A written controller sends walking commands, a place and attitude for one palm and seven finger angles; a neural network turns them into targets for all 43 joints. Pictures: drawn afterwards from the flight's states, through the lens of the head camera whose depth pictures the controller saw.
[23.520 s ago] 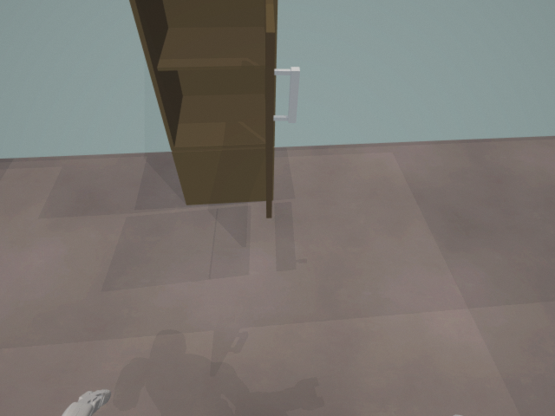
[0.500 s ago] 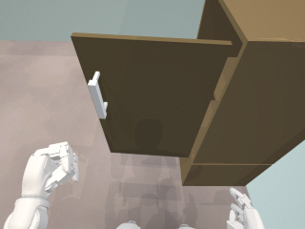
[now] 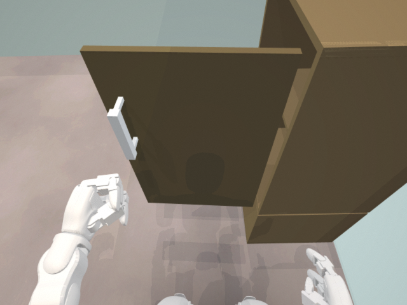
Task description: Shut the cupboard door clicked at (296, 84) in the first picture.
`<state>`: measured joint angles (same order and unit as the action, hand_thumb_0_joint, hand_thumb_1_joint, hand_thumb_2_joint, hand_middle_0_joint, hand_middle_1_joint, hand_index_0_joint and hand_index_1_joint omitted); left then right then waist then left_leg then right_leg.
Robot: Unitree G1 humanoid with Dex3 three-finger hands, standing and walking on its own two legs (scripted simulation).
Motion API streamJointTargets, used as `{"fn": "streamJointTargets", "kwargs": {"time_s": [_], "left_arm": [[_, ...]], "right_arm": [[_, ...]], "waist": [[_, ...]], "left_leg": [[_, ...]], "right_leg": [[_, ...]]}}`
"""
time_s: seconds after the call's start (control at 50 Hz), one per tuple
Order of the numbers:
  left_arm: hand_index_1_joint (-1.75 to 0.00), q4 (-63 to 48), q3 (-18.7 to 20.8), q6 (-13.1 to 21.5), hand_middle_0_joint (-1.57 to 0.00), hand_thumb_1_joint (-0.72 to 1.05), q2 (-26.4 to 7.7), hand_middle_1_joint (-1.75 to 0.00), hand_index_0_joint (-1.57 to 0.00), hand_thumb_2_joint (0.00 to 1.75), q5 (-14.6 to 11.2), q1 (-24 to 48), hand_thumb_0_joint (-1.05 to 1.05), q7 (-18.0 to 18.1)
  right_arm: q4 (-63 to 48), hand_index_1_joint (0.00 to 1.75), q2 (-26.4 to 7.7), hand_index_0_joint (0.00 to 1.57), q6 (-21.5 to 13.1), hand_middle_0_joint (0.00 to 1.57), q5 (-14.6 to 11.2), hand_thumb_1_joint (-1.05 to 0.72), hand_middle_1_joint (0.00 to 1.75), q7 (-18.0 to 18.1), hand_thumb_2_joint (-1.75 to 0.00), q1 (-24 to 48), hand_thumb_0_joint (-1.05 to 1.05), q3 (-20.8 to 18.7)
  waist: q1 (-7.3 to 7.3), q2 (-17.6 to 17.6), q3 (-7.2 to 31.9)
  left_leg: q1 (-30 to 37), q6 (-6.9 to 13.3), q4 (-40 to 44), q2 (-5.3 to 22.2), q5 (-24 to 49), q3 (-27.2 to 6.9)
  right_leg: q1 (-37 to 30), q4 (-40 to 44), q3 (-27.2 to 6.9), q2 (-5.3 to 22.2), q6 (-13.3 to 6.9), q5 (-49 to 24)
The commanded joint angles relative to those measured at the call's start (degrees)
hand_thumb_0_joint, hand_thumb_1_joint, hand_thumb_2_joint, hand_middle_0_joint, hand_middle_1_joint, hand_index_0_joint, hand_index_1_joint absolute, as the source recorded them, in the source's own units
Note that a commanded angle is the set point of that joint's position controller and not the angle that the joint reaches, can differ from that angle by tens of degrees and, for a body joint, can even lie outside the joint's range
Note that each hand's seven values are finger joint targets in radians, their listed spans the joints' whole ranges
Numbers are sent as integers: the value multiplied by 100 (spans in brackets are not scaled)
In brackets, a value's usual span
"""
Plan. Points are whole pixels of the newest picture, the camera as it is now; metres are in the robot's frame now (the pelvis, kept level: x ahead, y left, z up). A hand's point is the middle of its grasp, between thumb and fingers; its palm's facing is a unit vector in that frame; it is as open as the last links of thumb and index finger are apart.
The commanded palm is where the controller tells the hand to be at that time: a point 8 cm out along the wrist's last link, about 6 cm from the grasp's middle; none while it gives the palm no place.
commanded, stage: bring the fist close to the handle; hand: left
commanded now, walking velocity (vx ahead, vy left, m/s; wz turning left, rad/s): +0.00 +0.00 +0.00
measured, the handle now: (126, 129) +0.45 +0.20 +0.07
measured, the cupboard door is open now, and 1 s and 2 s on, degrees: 86 86 73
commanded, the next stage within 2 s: push the door shut along its arc in 1.04 s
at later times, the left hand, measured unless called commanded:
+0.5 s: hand (127, 171) +0.34 +0.17 +0.08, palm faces +0.02 -1.00 -0.03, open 3.1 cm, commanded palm +0.31 +0.22 +0.08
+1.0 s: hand (127, 167) +0.35 +0.17 +0.08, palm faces +0.01 -1.00 -0.02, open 3.1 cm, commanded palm +0.33 +0.22 +0.08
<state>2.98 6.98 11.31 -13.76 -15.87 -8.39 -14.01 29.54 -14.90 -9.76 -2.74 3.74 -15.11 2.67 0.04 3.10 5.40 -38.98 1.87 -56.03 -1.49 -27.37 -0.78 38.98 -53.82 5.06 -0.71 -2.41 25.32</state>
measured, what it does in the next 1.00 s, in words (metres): stands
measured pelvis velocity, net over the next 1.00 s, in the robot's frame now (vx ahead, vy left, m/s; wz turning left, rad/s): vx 0.00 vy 0.00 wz -0.02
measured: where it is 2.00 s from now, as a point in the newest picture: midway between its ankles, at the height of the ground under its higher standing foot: outside the picture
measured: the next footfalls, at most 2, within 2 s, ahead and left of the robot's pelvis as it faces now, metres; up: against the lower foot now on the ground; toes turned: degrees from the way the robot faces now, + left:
none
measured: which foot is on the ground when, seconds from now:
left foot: down 0.00-1.00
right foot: down 0.00-1.00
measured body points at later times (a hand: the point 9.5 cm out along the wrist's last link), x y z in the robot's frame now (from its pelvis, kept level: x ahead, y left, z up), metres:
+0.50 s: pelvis +0.00 +0.00 +0.00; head +0.06 -0.01 +0.45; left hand +0.33 +0.22 +0.09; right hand +0.16 -0.24 -0.09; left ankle +0.00 +0.10 -0.68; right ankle +0.02 -0.10 -0.68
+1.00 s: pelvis +0.00 +0.00 +0.01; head +0.05 -0.01 +0.45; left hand +0.34 +0.22 +0.08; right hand +0.12 -0.25 -0.10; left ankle +0.00 +0.10 -0.68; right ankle +0.02 -0.10 -0.68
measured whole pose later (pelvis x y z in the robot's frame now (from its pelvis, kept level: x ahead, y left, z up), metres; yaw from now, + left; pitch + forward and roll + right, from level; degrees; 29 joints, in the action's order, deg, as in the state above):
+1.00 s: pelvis +0.00 +0.00 +0.01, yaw -1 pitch +11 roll +0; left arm 24.4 10.4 18.1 -13.1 -12.7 11.4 -8.7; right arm 34.0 -14.9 -4.9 -2.6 2.0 -16.1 1.0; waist -1.1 1.9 4.8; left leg -37.5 2.3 -52.1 -1.5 -25.4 1.1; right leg 38.6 -51.0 3.0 -0.7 -2.0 23.2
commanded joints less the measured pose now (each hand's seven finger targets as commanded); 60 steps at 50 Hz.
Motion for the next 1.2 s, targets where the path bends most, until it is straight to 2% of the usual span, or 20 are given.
{"fn": "streamJointTargets", "kwargs": {"time_s": [0.0,0.04,0.06,0.12,0.18,0.26,0.3,0.34,0.36,0.46,0.56,0.62,0.64,0.7,0.76,0.82,0.92,1.06,1.14,1.18], "left_arm": [[-150,-1363,865,567,-130,90,-895,-150,-130,90,-99,919,0,378],[-150,-1262,739,712,-130,90,-736,-150,-130,90,-41,1057,0,509],[-150,-1084,909,744,-130,90,-913,-150,-130,90,-14,970,0,553],[-150,-816,416,758,-130,90,-551,-150,-130,90,162,1035,0,449],[-150,-661,129,623,-130,90,-423,-150,-130,90,190,1377,0,280],[-150,-677,488,642,-130,90,-784,-150,-130,90,116,2051,0,352],[-150,-656,480,748,-130,90,-706,-150,-130,90,132,2410,0,457],[-150,-538,512,860,-130,90,-703,-150,-130,90,174,2626,0,569],[-150,-405,718,882,-130,90,-949,-150,-130,90,209,2715,0,636],[-150,510,623,757,-130,90,-864,-150,-130,90,308,2905,0,538],[-150,804,609,631,-130,90,-846,-150,-130,90,170,3151,0,310],[-150,979,538,753,-130,90,-755,-150,-130,90,169,3837,0,343],[-150,906,628,844,-130,90,-821,-150,-130,90,172,3903,0,386],[-150,872,588,1004,-130,90,-745,-150,-130,90,221,3691,0,449],[-150,999,862,1031,-130,90,-1061,-150,-130,90,263,3238,0,474],[-150,1075,796,1019,-130,90,-1010,-150,-130,90,302,3509,0,478],[-150,669,526,1122,-130,90,-724,-150,-130,90,235,3727,0,499],[-150,1278,577,1058,-130,90,-876,-150,-130,90,340,3844,0,504],[-150,1195,439,1044,-130,90,-747,-150,-130,90,368,4103,0,497],[-150,1093,511,1104,-130,90,-920,-150,-130,90,368,4427,0,495]], "right_arm": [[-895,30,-583,20,-277,20,54,-90,30,8,-90,266,0,-332],[-811,30,-562,20,-259,20,76,-90,30,-47,-90,247,0,-323],[-764,30,-593,20,-232,20,90,-90,30,-61,-90,217,0,-339],[-723,30,-614,20,-175,20,64,-90,30,-130,-90,211,0,-372],[-696,30,-684,20,-130,20,31,-90,30,-125,-90,135,0,-408],[-614,30,-719,20,-102,20,48,-90,30,-53,-90,158,0,-422],[-573,30,-661,20,-107,20,46,-90,30,-45,-90,208,0,-415],[-509,30,-624,20,-98,20,64,-90,30,-56,-90,235,0,-390],[-448,30,-650,20,-81,20,77,-90,30,-52,-90,217,0,-394],[-381,30,-670,20,41,20,51,-90,30,-97,-90,165,0,-399],[-404,30,-721,20,115,20,16,-90,30,-102,-90,70,0,-421],[-310,30,-699,20,117,20,8,-90,30,-92,-90,60,0,-414],[-304,30,-697,20,111,20,23,-90,30,-96,-90,62,0,-429],[-326,30,-683,20,102,20,48,-90,30,-135,-90,61,0,-447],[-355,30,-721,20,168,20,57,-90,30,-168,-90,34,0,-460],[-343,30,-694,20,233,20,28,-90,30,-174,-90,58,0,-444],[-350,30,-678,20,180,20,24,-90,30,-153,-90,93,0,-466],[-240,30,-758,20,202,20,29,-90,30,-120,-90,66,0,-450],[-302,30,-722,20,189,20,20,-90,30,-127,-90,101,0,-435],[-272,30,-739,20,183,20,36,-90,30,-106,-90,64,0,-437]], "waist": [[149,-329,1566],[111,-167,1459],[141,-317,1411],[34,-66,1264],[-110,-166,1290],[-101,-350,1482],[-119,-417,1592],[-80,-188,1665],[-52,-235,1681],[-81,-248,1574],[-97,-365,1712],[-217,-422,1528],[-167,-354,1634],[-72,-222,1884],[27,-311,1943],[-47,-321,1643],[-121,-120,1792],[-206,-433,1351],[-165,-129,1576],[-197,-118,1862]], "left_leg": [[463,-64,936,54,1732,-137],[483,-90,942,51,1789,-123],[388,-86,934,62,1797,-129],[468,-83,955,70,1768,-86],[561,-57,943,90,1792,-126],[571,-47,937,86,1730,-158],[647,-47,938,86,1713,-146],[653,-63,942,77,1699,-125],[583,-59,930,80,1722,-127],[468,-45,977,74,1637,-53],[554,-46,992,84,1861,-44],[518,-49,988,97,1647,-62],[551,-56,994,95,1672,-72],[721,-57,1008,93,1846,-57],[608,-48,1029,86,1894,-21],[461,-42,1124,83,1622,0],[797,-41,1119,103,1706,-25],[514,-23,1160,102,1164,-90],[730,-58,1192,107,1249,-135],[811,-43,1101,111,1452,-137]], "right_leg": [[-1483,683,-442,44,93,-1782],[-1360,619,-392,34,80,-1868],[-1405,616,-409,25,73,-1866],[-1181,635,-388,42,65,-1845],[-1113,692,-372,39,78,-1850],[-1231,718,-417,39,84,-1822],[-1212,699,-409,50,97,-1813],[-1203,658,-419,54,85,-1786],[-1255,643,-443,46,74,-1791],[-1275,743,-495,55,89,-1795],[-1447,800,-487,61,91,-2111],[-1192,822,-481,61,105,-1892],[-1221,791,-482,64,94,-1890],[-1306,739,-470,63,73,-2016],[-1491,741,-505,51,76,-2103],[-1379,823,-517,60,88,-1850],[-1314,850,-473,35,72,-1862],[-1003,935,-456,31,94,-1269],[-985,875,-411,38,51,-1300],[-1079,808,-451,41,62,-1534]]}}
